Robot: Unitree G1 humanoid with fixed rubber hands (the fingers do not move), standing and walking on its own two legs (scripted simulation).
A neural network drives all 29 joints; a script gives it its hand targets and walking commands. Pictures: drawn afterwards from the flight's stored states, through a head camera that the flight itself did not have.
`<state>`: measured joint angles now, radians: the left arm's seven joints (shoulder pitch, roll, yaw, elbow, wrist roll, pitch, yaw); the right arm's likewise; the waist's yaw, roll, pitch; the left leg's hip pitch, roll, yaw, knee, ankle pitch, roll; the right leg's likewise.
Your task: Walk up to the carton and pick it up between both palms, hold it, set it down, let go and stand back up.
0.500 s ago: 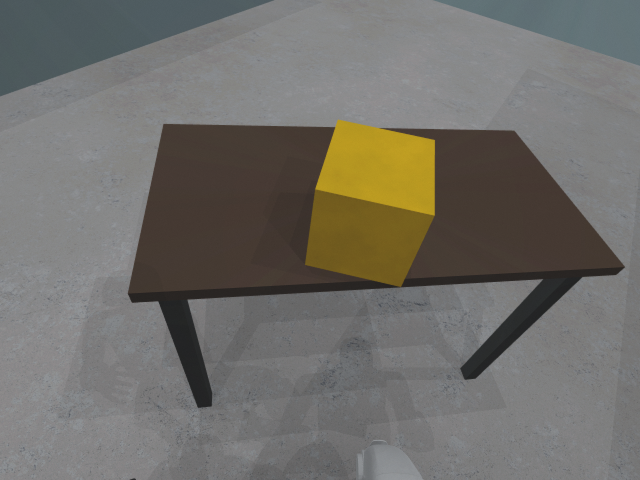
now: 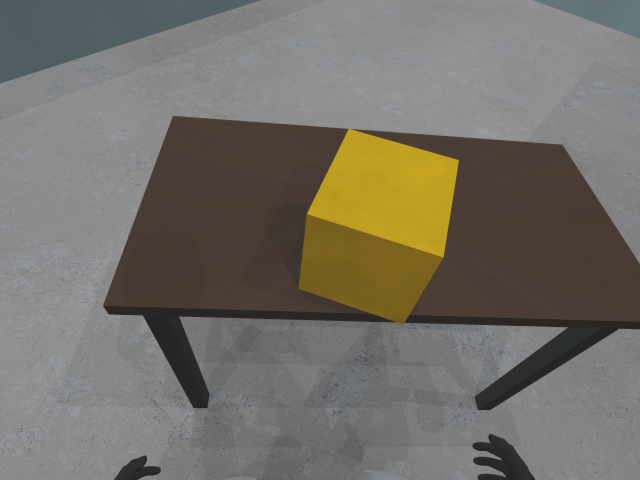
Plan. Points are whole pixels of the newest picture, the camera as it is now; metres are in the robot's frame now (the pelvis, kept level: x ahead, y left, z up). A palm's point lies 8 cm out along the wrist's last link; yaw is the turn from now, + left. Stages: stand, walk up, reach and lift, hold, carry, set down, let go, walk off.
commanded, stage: walk up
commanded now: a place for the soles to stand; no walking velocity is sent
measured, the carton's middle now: (376, 226) +0.48 -0.09 +0.01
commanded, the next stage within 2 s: none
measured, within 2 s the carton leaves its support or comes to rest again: neither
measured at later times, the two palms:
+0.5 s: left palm out of the picture +0.11 +0.26 -0.08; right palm out of the picture +0.12 -0.26 -0.08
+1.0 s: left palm out of the picture +0.13 +0.18 -0.10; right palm out of the picture +0.06 -0.37 -0.10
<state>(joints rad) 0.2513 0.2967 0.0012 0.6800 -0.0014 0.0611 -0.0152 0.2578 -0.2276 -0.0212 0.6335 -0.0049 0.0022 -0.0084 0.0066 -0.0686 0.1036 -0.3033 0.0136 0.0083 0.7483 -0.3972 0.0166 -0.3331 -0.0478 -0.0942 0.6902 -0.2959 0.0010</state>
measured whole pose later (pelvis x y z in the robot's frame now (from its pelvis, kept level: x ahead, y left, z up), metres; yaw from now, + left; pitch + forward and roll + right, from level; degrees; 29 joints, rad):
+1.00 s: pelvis +0.03 -0.08 +0.00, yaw -1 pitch -3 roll +0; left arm 0.31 0.29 0.03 0.68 0.03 0.01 -0.03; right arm 0.39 -0.32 -0.05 0.73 -0.02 0.02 -0.02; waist -0.01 0.00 0.09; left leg -0.35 0.05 -0.04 0.98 -0.57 0.00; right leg -0.32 -0.04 -0.08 0.72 -0.34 -0.01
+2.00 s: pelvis +0.06 -0.11 +0.02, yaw +1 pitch -2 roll +0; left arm 0.32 0.27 -0.01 0.74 0.01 0.01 -0.01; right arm 0.32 -0.26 0.00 0.75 -0.01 0.00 0.01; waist 0.00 -0.01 0.03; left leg -0.22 0.03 0.00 0.54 -0.28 -0.03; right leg -0.20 -0.02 -0.12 0.55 -0.31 -0.03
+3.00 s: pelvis +0.04 -0.08 +0.02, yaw -4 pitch -7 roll +0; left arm 0.17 0.30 0.07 0.50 -0.04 0.18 -0.06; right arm 0.22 -0.06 -0.03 0.61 -0.02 -0.17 -0.08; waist 0.00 -0.07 0.13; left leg -0.11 0.04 0.08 0.48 -0.24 0.00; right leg -0.12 0.00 -0.03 0.47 -0.22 -0.01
